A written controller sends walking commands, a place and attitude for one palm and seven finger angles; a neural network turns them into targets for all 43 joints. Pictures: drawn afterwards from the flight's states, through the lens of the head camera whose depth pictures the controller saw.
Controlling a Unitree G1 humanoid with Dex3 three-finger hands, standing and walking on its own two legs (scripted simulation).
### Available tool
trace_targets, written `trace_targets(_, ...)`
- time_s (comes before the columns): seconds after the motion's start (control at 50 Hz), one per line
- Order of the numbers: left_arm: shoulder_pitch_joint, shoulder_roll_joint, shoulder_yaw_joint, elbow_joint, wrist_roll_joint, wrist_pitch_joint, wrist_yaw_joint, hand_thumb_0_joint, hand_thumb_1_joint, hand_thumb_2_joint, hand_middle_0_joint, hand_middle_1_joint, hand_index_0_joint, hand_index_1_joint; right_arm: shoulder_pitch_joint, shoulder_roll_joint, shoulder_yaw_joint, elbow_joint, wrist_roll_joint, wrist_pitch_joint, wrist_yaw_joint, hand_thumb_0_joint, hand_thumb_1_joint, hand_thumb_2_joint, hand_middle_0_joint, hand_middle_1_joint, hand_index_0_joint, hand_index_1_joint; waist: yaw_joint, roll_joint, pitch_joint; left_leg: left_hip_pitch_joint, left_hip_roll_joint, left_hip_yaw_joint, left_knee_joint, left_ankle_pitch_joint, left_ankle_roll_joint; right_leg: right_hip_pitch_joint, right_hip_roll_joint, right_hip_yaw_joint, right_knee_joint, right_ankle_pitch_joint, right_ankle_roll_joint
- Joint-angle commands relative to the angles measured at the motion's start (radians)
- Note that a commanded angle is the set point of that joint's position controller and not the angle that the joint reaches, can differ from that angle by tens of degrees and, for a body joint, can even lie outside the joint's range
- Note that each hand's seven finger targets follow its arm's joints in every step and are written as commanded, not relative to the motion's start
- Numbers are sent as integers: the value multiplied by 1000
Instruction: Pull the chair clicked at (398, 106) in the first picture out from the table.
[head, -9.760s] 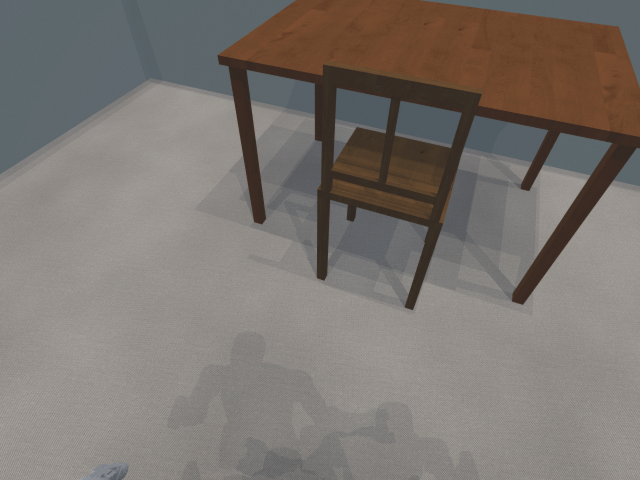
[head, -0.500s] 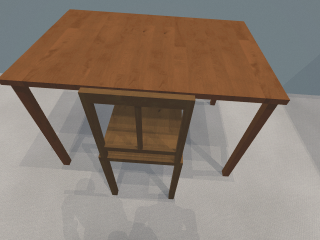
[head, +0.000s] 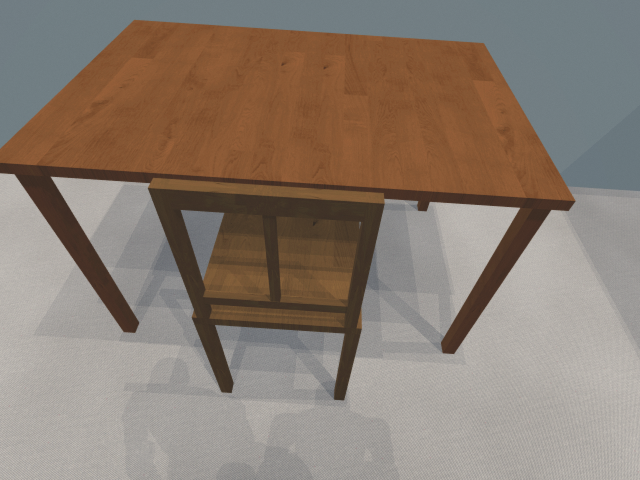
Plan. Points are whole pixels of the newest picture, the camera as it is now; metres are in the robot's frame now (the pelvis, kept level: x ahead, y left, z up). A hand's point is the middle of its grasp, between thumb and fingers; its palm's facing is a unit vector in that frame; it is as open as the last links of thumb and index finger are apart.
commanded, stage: shuffle to correct the standing spot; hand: left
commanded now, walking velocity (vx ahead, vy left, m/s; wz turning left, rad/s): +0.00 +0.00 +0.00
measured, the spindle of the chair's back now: (272, 260) +0.51 +0.12 -0.10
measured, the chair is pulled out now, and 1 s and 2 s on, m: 0.00 0.00 0.00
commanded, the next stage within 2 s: come to a stop and stand still in 0.34 s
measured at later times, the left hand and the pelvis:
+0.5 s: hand out of the picture -0.02 +0.11 -0.18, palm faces +0.09 -0.98 -0.16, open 7.4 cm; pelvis +0.04 -0.04 -0.01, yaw +1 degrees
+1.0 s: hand out of the picture +0.04 +0.15 -0.18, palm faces +0.02 -0.97 -0.25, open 7.3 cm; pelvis +0.02 -0.03 -0.01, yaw -1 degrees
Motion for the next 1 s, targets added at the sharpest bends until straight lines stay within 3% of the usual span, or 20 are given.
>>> trace_targets(0.0, 113, 70, 10, -5, 0, -7, 5, 0, 900, 900, -200, -300, -200, -300, 68, -86, -17, -21, 0, -11, -6, 0, -900, -900, 200, 300, 200, 300, 2, 21, 69, 21, 125, -130, -79, 159, -12, -89, -68, 55, -64, 153, -48)
trace_targets(0.12, 113, 62, 13, 0, 4, 1, -4, 0, 900, 900, -200, -300, -200, -300, 82, -91, -26, -11, -1, -1, -5, 0, -900, -900, 200, 300, 200, 300, -6, 5, 98, -2, 145, -155, -116, -105, -5, -125, -43, 25, -39, 3, -48)
trace_targets(0.22, 113, 51, 24, -11, 17, 12, -17, 0, 900, 900, -200, -300, -200, -300, 90, -122, -50, -15, -6, 8, -6, 0, -900, -900, 200, 300, 200, 300, -6, 81, 142, -71, 227, -258, -210, -350, 43, -185, -6, -46, 83, -84, -51)
trace_targets(0.32, 137, 45, 34, -10, 15, 5, -24, 0, 900, 900, -200, -300, -200, -300, 97, -112, -60, -22, -9, 0, -13, 0, -900, -900, 200, 300, 200, 300, 0, 41, 110, -60, 220, -227, -104, -173, 53, -167, -12, -27, 59, -18, -60)
trace_targets(0.38, 179, 59, 45, -1, 10, -3, -19, 0, 900, 900, -200, -300, -200, -300, 88, -92, -57, -27, -9, -10, -18, 0, -900, -900, 200, 300, 200, 300, 8, -31, 45, -61, 159, -110, 74, 79, 26, -67, -48, 40, 23, 153, -87)
trace_targets(0.4, 204, 79, 51, 6, 10, -4, -17, 0, 900, 900, -200, -300, -200, -300, 78, -79, -55, -31, -9, -12, -20, 0, -900, -900, 200, 300, 200, 300, 16, -95, 34, -114, 125, -49, 155, 72, 8, 0, -78, 78, 7, 272, -102)
trace_targets(0.44, 250, 105, 60, 18, 7, -3, -6, 0, 900, 900, -200, -300, -200, -300, 13, -44, -46, -59, -15, -7, -18, 0, -900, -900, 200, 300, 200, 300, 45, -221, 77, -301, 54, 37, 333, -199, -29, 110, -171, 184, -24, 615, -156)
trace_targets(0.48, 243, 71, 45, 17, 8, -13, 7, 0, 900, 900, -200, -300, -200, -300, -31, -19, -32, -70, -9, -3, -19, 0, -900, -900, 200, 300, 200, 300, 41, -94, 80, -323, 82, -9, 386, -287, -38, 120, -216, 191, 17, 952, -198)
trace_targets(0.52, 191, 73, 36, 6, 4, -18, 13, 0, 900, 900, -200, -300, -200, -300, 4, -8, -24, -50, 3, 0, -22, 0, -900, -900, 200, 300, 200, 300, 3, -49, 56, -200, 81, -18, 217, -191, -43, 81, -189, 152, 65, 1015, -178)
trace_targets(0.56, 140, 81, 32, -16, -9, -17, 12, 0, 900, 900, -200, -300, -200, -300, 91, -44, -29, -16, 1, -5, -30, 0, -900, -900, 200, 300, 200, 300, -38, 2, -27, 74, 100, -37, 58, 307, -20, -24, -86, 72, 145, 872, -93)
trace_targets(0.58, 143, 71, 33, -24, -10, -13, 16, 0, 900, 900, -200, -300, -200, -300, 102, -73, -34, -12, -1, -4, -35, 0, -900, -900, 200, 300, 200, 300, -26, 30, -36, 139, 141, -58, 116, 500, 9, -78, -56, 68, 110, 657, -59)
trace_targets(0.6, 143, 70, 33, -22, -3, -7, 21, 0, 900, 900, -200, -300, -200, -300, 80, -71, -33, -13, 4, -2, -34, 0, -900, -900, 200, 300, 200, 300, -12, 60, 15, 114, 156, -53, 128, 554, 13, -87, -52, 66, 62, 556, -38)
trace_targets(0.64, 158, 89, 35, -13, 1, 0, 25, 0, 900, 900, -200, -300, -200, -300, 32, -66, -30, -35, 10, 8, -34, 0, -900, -900, 200, 300, 200, 300, 1, 57, 78, 65, 144, -65, 130, 509, -4, -91, -80, 85, 26, 601, -32)
trace_targets(0.76, 131, 114, 44, -54, 3, 4, 27, 0, 900, 900, -200, -300, -200, -300, 3, -105, -48, -96, 2, 20, -28, 0, -900, -900, 200, 300, 200, 300, 5, 6, -34, 92, 143, -73, 129, 496, -9, -47, -106, 87, 70, 678, -45)
trace_targets(0.88, 76, 109, 33, -76, 1, 2, 19, 0, 900, 900, -200, -300, -200, -300, -35, -111, -45, -99, -1, 17, -15, 0, -900, -900, 200, 300, 200, 300, 8, 1, -26, 90, 153, -103, 56, 405, -8, -60, -88, 85, 17, 446, -53)
trace_targets(0.9, 78, 147, 33, -92, 18, -18, 50, 0, 900, 900, -200, -300, -200, -300, -97, -180, -59, -196, 2, 8, -3, 0, -900, -900, 200, 300, 200, 300, -6, 84, 43, 56, 156, -39, 272, 486, -24, -187, -103, 131, 13, 714, -4)
trace_targets(0.92, 59, 207, 55, -132, 17, -21, 50, 0, 900, 900, -200, -300, -200, -300, -80, -165, -59, -223, -3, 17, 1, 0, -900, -900, 200, 300, 200, 300, -21, 58, 10, -43, 121, -36, 267, 337, -40, -52, -138, 147, 44, 882, -24)
trace_targets(0.94, 51, 194, 43, -153, 5, -26, 40, 0, 900, 900, -200, -300, -200, -300, -25, -124, -52, -224, -10, 14, 5, 0, -900, -900, 200, 300, 200, 300, -33, -52, -84, -79, 99, -44, 212, 114, -27, 28, -159, 160, 93, 897, -58)
trace_targets(0.96, 13, 181, 33, -171, -1, -22, 33, 0, 900, 900, -200, -300, -200, -300, -23, -124, -53, -229, -7, 19, 8, 0, -900, -900, 200, 300, 200, 300, -41, -143, -104, -70, 88, -49, 176, 46, -26, 39, -144, 126, 112, 826, -89)
trace_targets(0.98, -3, 172, 30, -188, 0, -19, 28, 0, 900, 900, -200, -300, -200, -300, -30, -134, -55, -231, -5, 21, 10, 0, -900, -900, 200, 300, 200, 300, -38, -130, -87, -52, 88, -59, 153, 57, -24, 1, -122, 120, 105, 689, -94)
